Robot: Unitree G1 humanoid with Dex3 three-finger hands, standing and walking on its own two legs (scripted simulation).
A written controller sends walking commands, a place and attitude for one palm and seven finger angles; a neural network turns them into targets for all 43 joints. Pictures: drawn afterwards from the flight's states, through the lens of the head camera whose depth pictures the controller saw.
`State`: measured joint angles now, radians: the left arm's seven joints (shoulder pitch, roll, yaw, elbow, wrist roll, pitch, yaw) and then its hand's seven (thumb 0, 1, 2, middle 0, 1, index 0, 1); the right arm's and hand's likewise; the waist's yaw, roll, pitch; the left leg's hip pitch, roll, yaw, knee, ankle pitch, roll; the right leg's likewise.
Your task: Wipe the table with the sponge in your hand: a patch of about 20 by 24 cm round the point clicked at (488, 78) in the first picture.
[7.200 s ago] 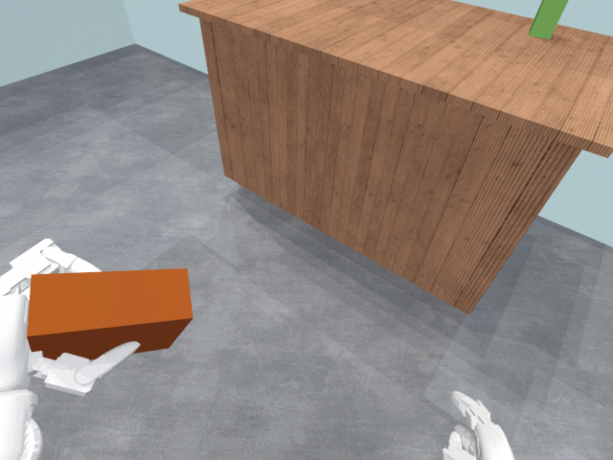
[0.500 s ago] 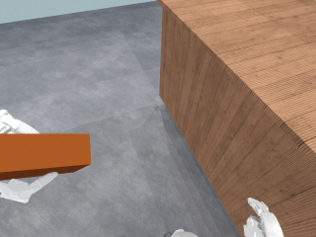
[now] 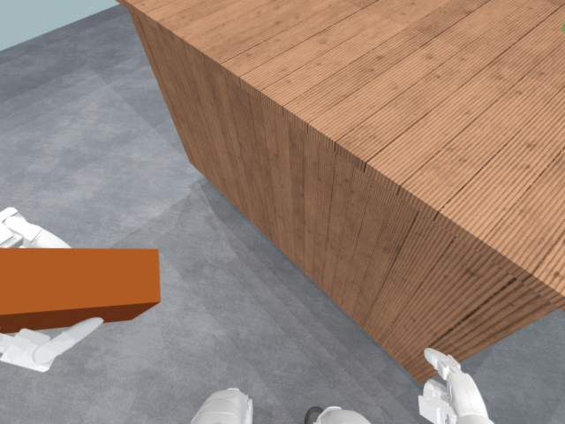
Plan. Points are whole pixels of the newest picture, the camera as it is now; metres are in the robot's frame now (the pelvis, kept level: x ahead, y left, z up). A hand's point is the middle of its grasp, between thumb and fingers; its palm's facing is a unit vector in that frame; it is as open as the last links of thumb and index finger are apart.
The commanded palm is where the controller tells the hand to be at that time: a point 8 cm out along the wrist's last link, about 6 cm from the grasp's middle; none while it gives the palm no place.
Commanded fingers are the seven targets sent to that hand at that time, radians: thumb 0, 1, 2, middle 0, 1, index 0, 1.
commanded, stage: turn to face it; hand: left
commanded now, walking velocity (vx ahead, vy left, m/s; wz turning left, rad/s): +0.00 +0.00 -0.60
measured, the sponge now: (100, 290) +0.23 +0.19 +0.15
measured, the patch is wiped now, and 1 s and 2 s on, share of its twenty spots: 0.00 0.00 0.00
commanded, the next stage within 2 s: take the last steps up to it in 1.94 s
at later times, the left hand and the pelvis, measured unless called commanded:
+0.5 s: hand (123, 312) +0.20 +0.15 +0.17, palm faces +0.19 -0.84 -0.50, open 9.7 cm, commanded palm +0.16 +0.19 +0.18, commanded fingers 0.00 0.10 1.30 -1.20 -1.60 -1.20 -1.60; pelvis -0.07 -0.03 -0.02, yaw -17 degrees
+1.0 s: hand (227, 350) +0.17 +0.05 +0.17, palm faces -0.11 -0.89 -0.44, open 9.7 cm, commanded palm +0.15 +0.10 +0.18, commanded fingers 0.00 0.10 1.30 -1.20 -1.60 -1.20 -1.60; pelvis -0.14 -0.03 +0.00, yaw -36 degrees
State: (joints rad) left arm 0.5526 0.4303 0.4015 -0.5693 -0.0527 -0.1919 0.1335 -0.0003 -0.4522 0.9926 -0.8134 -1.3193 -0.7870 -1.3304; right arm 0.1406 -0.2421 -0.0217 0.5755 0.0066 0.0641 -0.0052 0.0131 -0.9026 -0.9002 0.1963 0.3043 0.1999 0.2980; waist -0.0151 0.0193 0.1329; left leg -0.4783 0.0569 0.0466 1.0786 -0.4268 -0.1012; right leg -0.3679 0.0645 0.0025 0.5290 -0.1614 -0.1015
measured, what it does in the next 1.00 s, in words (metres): walks backwards, turning right: left foot, then right foot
